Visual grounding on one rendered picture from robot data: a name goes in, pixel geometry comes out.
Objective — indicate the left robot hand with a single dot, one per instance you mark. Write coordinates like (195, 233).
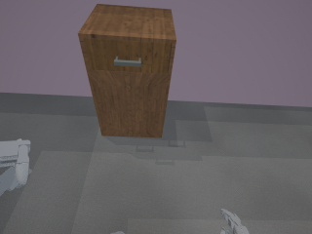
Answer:
(14, 157)

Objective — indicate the handle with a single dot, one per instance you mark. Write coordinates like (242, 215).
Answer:
(122, 62)

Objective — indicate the cabinet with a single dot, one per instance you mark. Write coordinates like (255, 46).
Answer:
(129, 104)

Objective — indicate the right robot hand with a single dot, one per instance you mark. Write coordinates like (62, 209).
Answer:
(234, 222)

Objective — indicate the drawer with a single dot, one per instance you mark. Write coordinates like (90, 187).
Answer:
(154, 56)

